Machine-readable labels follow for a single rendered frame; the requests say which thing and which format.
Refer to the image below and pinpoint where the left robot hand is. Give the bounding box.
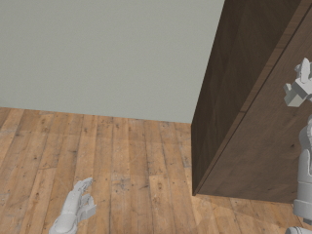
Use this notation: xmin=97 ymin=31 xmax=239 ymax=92
xmin=60 ymin=177 xmax=97 ymax=223

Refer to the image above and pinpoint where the wardrobe door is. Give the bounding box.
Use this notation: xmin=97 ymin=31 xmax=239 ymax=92
xmin=197 ymin=3 xmax=312 ymax=204

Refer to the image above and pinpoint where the right robot hand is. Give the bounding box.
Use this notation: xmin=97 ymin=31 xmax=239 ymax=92
xmin=291 ymin=58 xmax=312 ymax=102

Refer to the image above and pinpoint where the handle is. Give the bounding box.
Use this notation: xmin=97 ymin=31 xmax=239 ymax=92
xmin=283 ymin=62 xmax=312 ymax=107

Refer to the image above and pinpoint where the robot right forearm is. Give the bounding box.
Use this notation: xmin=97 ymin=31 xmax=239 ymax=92
xmin=292 ymin=114 xmax=312 ymax=226

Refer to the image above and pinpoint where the robot left forearm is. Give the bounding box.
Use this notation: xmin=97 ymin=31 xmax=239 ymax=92
xmin=48 ymin=214 xmax=78 ymax=234

